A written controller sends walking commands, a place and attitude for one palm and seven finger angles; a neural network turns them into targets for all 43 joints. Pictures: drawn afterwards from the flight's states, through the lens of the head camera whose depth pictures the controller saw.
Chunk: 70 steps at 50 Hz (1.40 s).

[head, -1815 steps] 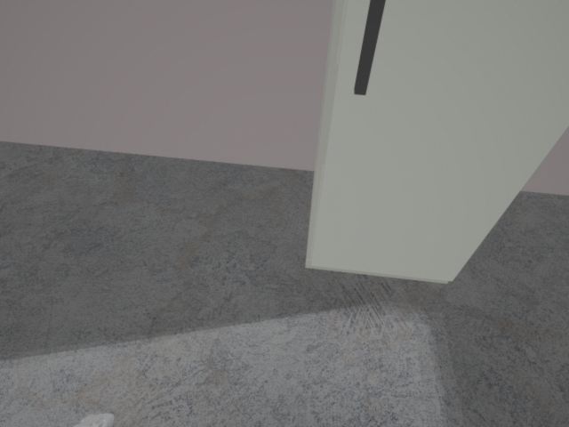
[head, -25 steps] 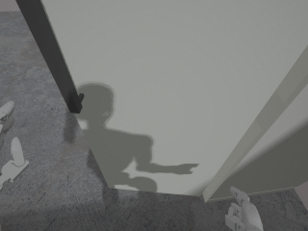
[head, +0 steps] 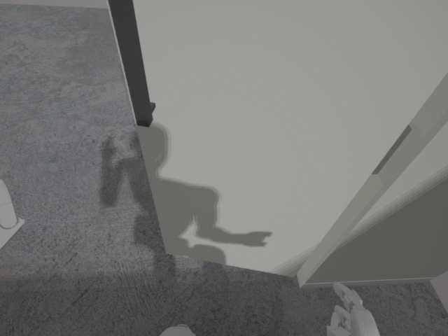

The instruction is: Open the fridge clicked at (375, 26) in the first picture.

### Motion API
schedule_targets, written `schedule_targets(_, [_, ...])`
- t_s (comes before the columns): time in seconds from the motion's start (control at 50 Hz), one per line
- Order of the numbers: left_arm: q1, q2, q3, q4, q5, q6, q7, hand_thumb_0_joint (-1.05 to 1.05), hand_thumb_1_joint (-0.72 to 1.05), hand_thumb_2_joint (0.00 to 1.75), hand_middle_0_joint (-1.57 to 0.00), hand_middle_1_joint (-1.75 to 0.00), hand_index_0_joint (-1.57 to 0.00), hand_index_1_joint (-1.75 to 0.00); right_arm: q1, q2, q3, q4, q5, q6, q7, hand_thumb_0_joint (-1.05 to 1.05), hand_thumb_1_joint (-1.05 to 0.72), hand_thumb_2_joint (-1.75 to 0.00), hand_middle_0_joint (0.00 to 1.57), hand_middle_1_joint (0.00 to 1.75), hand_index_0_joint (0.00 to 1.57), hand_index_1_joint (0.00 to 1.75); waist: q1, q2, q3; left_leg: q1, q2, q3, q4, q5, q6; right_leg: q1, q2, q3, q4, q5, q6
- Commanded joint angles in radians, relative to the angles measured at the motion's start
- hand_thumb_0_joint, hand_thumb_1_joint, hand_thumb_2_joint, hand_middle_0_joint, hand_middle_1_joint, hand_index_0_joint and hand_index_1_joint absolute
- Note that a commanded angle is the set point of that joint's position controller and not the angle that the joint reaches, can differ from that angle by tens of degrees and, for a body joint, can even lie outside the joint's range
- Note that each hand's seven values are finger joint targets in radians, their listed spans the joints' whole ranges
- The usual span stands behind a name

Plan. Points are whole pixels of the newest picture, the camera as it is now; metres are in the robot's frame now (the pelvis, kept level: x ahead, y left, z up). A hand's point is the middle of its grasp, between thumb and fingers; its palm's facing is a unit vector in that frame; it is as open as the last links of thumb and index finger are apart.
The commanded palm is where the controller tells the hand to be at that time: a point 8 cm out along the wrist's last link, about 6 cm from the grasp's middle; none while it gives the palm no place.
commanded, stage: step back with the hand held close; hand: left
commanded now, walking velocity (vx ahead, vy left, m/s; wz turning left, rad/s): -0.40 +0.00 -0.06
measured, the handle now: (132, 28) +0.49 +0.20 +0.29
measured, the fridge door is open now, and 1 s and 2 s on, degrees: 77 77 77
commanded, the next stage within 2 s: stop stepping back and stand still in 0.60 s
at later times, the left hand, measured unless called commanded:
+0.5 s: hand out of the picture +0.15 +0.26 +0.19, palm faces +0.42 -0.82 -0.39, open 7.4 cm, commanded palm +0.09 +0.29 +0.20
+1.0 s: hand out of the picture +0.02 +0.27 +0.18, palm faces +0.47 -0.83 -0.29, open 7.4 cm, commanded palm -0.03 +0.31 +0.20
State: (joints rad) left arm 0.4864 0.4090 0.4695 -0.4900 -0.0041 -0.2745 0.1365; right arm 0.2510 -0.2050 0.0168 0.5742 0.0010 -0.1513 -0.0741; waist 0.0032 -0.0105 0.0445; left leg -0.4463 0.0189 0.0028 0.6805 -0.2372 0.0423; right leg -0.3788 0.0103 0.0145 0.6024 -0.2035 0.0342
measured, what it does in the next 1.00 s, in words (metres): walks backwards: right foot, then left foot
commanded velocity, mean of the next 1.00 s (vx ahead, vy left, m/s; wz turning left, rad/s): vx -0.19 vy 0.00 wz -0.02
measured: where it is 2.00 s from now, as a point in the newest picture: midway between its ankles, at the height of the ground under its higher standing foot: outside the picture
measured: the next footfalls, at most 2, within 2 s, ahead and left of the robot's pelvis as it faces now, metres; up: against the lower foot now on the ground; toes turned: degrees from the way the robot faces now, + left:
right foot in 0.38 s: -0.11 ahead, -0.12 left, +0.00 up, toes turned +0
left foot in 0.50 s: +0.06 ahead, +0.10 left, +0.00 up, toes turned -1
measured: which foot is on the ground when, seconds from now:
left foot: down 0.00-0.40, up 0.42-0.48, down 0.50-0.78, up 0.80-0.98, down 1.00-1.00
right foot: down 0.00-0.18, up 0.20-0.36, down 0.38-0.54, up 0.56-0.76, down 0.78-1.00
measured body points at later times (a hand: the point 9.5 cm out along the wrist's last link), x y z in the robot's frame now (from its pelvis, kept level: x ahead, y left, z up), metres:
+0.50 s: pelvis -0.07 +0.01 +0.01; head -0.05 +0.03 +0.46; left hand +0.12 +0.30 +0.21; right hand +0.10 -0.22 -0.07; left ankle +0.02 +0.10 -0.71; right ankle -0.15 -0.12 -0.72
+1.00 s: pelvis -0.19 +0.02 +0.01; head -0.22 +0.04 +0.46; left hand -0.01 +0.32 +0.20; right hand -0.09 -0.25 -0.07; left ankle -0.17 +0.14 -0.72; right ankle -0.19 -0.09 -0.72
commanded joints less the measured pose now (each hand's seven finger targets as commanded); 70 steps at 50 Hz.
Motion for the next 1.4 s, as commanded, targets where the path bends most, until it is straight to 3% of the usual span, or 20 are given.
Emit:
schedule_targets(0.0, [-0.077,0.169,0.091,-0.214,-0.015,-0.065,0.013,0.0,0.9,0.9,-0.2,-0.3,-0.2,-0.3,-0.086,-0.128,-0.066,-0.135,-0.009,-0.059,-0.004,0.0,-0.9,-0.9,0.2,0.3,0.2,0.3,-0.002,-0.047,-0.075,-0.111,0.022,-0.059,-0.115,-0.319,0.01,0.078,-0.125,0.249,-0.185,-0.084,-0.085])
schedule_targets(0.1, [-0.096,0.191,0.083,-0.228,-0.021,-0.066,0.036,0.0,0.9,0.9,-0.2,-0.3,-0.2,-0.3,-0.095,-0.126,-0.063,-0.111,-0.01,-0.034,-0.002,0.0,-0.9,-0.9,0.2,0.3,0.2,0.3,-0.011,0.003,-0.116,0.091,0.025,-0.073,-0.145,-0.19,-0.002,-0.068,-0.116,0.166,-0.199,-0.126,-0.075])
schedule_targets(0.18, [-0.066,0.198,0.161,-0.236,0.0,-0.086,0.026,0.0,0.9,0.9,-0.2,-0.3,-0.2,-0.3,-0.14,-0.154,-0.084,-0.151,-0.007,-0.053,-0.017,0.0,-0.9,-0.9,0.2,0.3,0.2,0.3,0.017,0.32,-0.154,-0.383,0.302,-0.368,-0.544,-0.551,0.138,0.372,0.095,0.005,0.364,-0.064,0.006])
schedule_targets(0.3, [0.028,0.147,0.095,-0.228,-0.058,-0.097,0.002,0.0,0.9,0.9,-0.2,-0.3,-0.2,-0.3,-0.11,-0.109,-0.091,-0.089,-0.016,-0.081,0.019,0.0,-0.9,-0.9,0.2,0.3,0.2,0.3,0.02,0.255,-0.178,0.078,0.255,-0.207,-0.397,-0.226,0.047,0.139,0.033,-0.023,-0.046,-0.307,-0.05])
schedule_targets(0.34, [-0.044,0.165,0.078,-0.232,-0.056,-0.112,-0.002,0.0,0.9,0.9,-0.2,-0.3,-0.2,-0.3,-0.091,-0.1,-0.085,-0.055,-0.024,-0.073,0.016,0.0,-0.9,-0.9,0.2,0.3,0.2,0.3,0.016,0.118,-0.15,0.239,0.191,-0.118,-0.222,0.009,-0.008,0.04,-0.064,0.09,-0.356,-0.149,-0.064])
schedule_targets(0.38, [-0.178,0.246,0.088,-0.22,-0.029,-0.12,0.014,0.0,0.9,0.9,-0.2,-0.3,-0.2,-0.3,-0.103,-0.067,-0.066,-0.037,-0.03,-0.053,-0.003,0.0,-0.9,-0.9,0.2,0.3,0.2,0.3,0.0,-0.095,-0.215,0.287,0.096,0.02,0.018,0.091,-0.066,0.011,-0.284,0.303,-0.325,0.496,-0.12])
schedule_targets(0.44, [-0.208,0.23,0.065,-0.155,-0.012,-0.063,0.011,0.0,0.9,0.9,-0.2,-0.3,-0.2,-0.3,-0.16,-0.093,-0.066,-0.077,-0.007,-0.037,-0.025,0.0,-0.9,-0.9,0.2,0.3,0.2,0.3,0.005,-0.196,-0.188,0.17,0.001,0.048,-0.02,0.092,-0.045,0.146,-0.198,0.157,-0.135,0.965,-0.036])
schedule_targets(0.48, [-0.182,0.214,0.053,-0.18,-0.019,-0.051,0.006,0.0,0.9,0.9,-0.2,-0.3,-0.2,-0.3,-0.178,-0.112,-0.052,-0.091,-0.003,-0.02,-0.035,0.0,-0.9,-0.9,0.2,0.3,0.2,0.3,-0.002,0.074,-0.203,0.292,0.036,0.033,-0.23,0.571,-0.028,0.13,-0.089,0.073,-0.025,0.814,-0.007])
schedule_targets(0.52, [-0.057,0.205,0.072,-0.204,-0.04,-0.046,-0.003,0.0,0.9,0.9,-0.2,-0.3,-0.2,-0.3,-0.139,-0.122,-0.068,-0.114,-0.007,-0.008,-0.001,0.0,-0.9,-0.9,0.2,0.3,0.2,0.3,0.021,0.21,-0.355,0.502,0.226,-0.117,-0.286,0.945,0.059,0.018,0.04,0.034,0.165,-0.024,0.013])
schedule_targets(0.58, [0.077,0.198,0.121,-0.246,-0.073,-0.037,-0.013,0.0,0.9,0.9,-0.2,-0.3,-0.2,-0.3,-0.131,-0.118,-0.083,-0.135,-0.017,-0.026,0.025,0.0,-0.9,-0.9,0.2,0.3,0.2,0.3,0.038,0.25,-0.277,0.213,0.297,-0.195,-0.451,0.354,0.127,0.118,0.063,0.025,0.292,-0.319,-0.023])
schedule_targets(0.7, [0.16,0.213,0.144,-0.264,-0.083,0.002,0.002,0.0,0.9,0.9,-0.2,-0.3,-0.2,-0.3,-0.159,-0.13,-0.079,-0.164,-0.016,-0.015,0.012,0.0,-0.9,-0.9,0.2,0.3,0.2,0.3,0.034,0.266,-0.175,-0.112,0.182,-0.085,-0.542,-0.362,0.015,0.378,0.077,-0.118,-0.085,-0.226,-0.049])
schedule_targets(0.74, [0.143,0.248,0.149,-0.276,-0.074,0.01,0.005,0.0,0.9,0.9,-0.2,-0.3,-0.2,-0.3,-0.115,-0.128,-0.086,-0.15,-0.01,-0.009,0.003,0.0,-0.9,-0.9,0.2,0.3,0.2,0.3,0.019,0.062,-0.16,0.068,0.017,0.056,-0.216,-0.294,-0.065,0.163,-0.055,0.011,-0.382,-0.289,-0.094])
schedule_targets(0.78, [0.016,0.279,0.149,-0.312,-0.069,0.02,0.022,0.0,0.9,0.9,-0.2,-0.3,-0.2,-0.3,-0.104,-0.129,-0.075,-0.125,-0.019,-0.008,0.001,0.0,-0.9,-0.9,0.2,0.3,0.2,0.3,0.025,-0.196,-0.137,0.109,-0.066,-0.014,0.39,-0.176,-0.077,-0.195,-0.399,0.439,-0.537,-0.456,-0.274])
schedule_targets(0.84, [-0.114,0.158,0.029,-0.14,-0.046,0.062,0.039,0.0,0.9,0.9,-0.2,-0.3,-0.2,-0.3,-0.082,-0.122,-0.053,-0.072,-0.01,-0.013,-0.022,0.0,-0.9,-0.9,0.2,0.3,0.2,0.3,-0.021,-0.092,-0.066,0.051,0.021,-0.018,0.264,-0.118,-0.055,-0.08,-0.269,0.197,-0.399,-0.319,-0.175])
schedule_targets(0.92, [-0.228,0.122,-0.041,-0.093,-0.001,0.047,0.056,0.0,0.9,0.9,-0.2,-0.3,-0.2,-0.3,-0.085,-0.136,-0.052,-0.046,-0.012,-0.056,-0.045,0.0,-0.9,-0.9,0.2,0.3,0.2,0.3,-0.009,0.009,-0.061,0.246,-0.002,0.03,-0.234,-0.115,-0.006,-0.003,-0.182,0.133,-0.299,-0.27,-0.117])
schedule_targets(0.98, [-0.184,0.177,-0.002,-0.176,-0.004,0.014,0.053,0.0,0.9,0.9,-0.2,-0.3,-0.2,-0.3,-0.09,-0.176,-0.07,-0.083,-0.003,-0.073,-0.033,0.0,-0.9,-0.9,0.2,0.3,0.2,0.3,0.013,0.117,-0.112,0.251,0.139,-0.167,-0.351,-0.004,0.05,0.07,-0.032,0.025,-0.075,-0.085,-0.046])
schedule_targets(1.02, [-0.098,0.179,0.024,-0.199,-0.01,0.009,0.038,0.0,0.9,0.9,-0.2,-0.3,-0.2,-0.3,-0.11,-0.135,-0.047,-0.071,-0.012,-0.064,-0.025,0.0,-0.9,-0.9,0.2,0.3,0.2,0.3,-0.01,0.274,-0.062,0.048,0.199,-0.309,-0.541,-0.488,0.078,0.132,0.011,-0.04,0.035,-0.218,-0.024])
schedule_targets(1.14, [0.02,0.193,0.088,-0.163,-0.007,-0.003,0.03,0.0,0.9,0.9,-0.2,-0.3,-0.2,-0.3,-0.094,-0.129,-0.061,-0.087,-0.025,-0.045,-0.003,0.0,-0.9,-0.9,0.2,0.3,0.2,0.3,0.0,0.138,-0.063,-0.101,0.097,-0.102,-0.315,-0.404,0.031,0.327,-0.012,-0.01,-0.173,-0.229,-0.084])
schedule_targets(1.2, [-0.025,0.184,0.079,-0.119,-0.021,-0.001,0.027,0.0,0.9,0.9,-0.2,-0.3,-0.2,-0.3,-0.074,-0.118,-0.076,-0.08,-0.014,-0.03,0.008,0.0,-0.9,-0.9,0.2,0.3,0.2,0.3,0.006,-0.191,-0.063,-0.196,-0.017,0.015,0.28,-0.209,-0.022,0.25,-0.338,0.523,-0.404,-0.409,-0.265])
schedule_targets(1.38, [-0.182,0.158,0.004,-0.143,-0.013,-0.012,0.031,0.0,0.9,0.9,-0.2,-0.3,-0.2,-0.3,-0.095,-0.13,-0.056,-0.067,-0.018,-0.052,-0.021,0.0,-0.9,-0.9,0.2,0.3,0.2,0.3,-0.003,0.044,-0.054,0.312,0.053,-0.012,-0.264,-0.138,0.03,-0.056,-0.143,0.13,-0.178,-0.329,-0.107])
